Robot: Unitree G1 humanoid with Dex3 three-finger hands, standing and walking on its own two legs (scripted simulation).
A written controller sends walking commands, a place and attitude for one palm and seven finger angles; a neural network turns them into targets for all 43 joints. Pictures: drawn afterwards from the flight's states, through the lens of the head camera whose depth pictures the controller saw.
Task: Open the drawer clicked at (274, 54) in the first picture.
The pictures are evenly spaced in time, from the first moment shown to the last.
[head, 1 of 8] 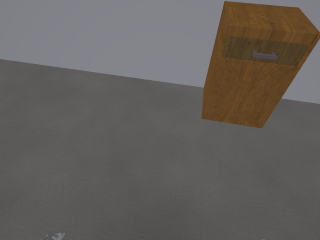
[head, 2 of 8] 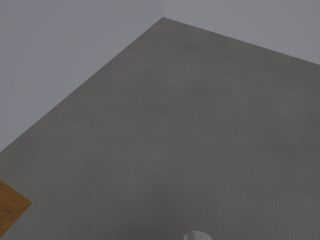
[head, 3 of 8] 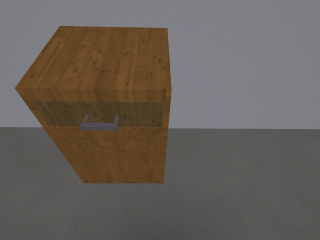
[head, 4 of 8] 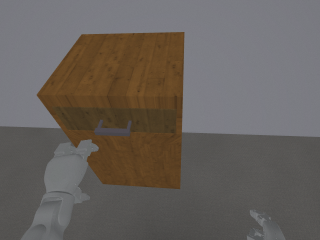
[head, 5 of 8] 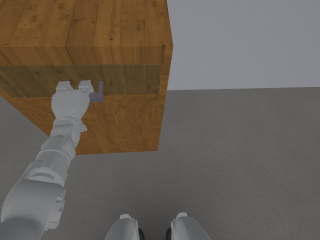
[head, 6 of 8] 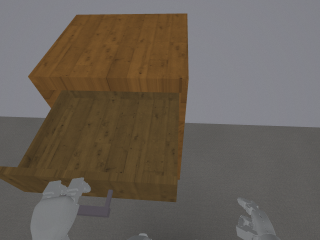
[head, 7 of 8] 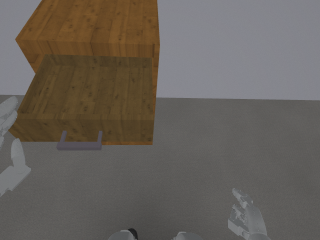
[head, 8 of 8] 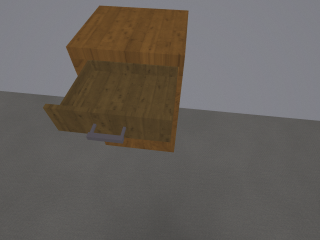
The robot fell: no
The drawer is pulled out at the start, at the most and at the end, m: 0.00 0.30 0.30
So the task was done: yes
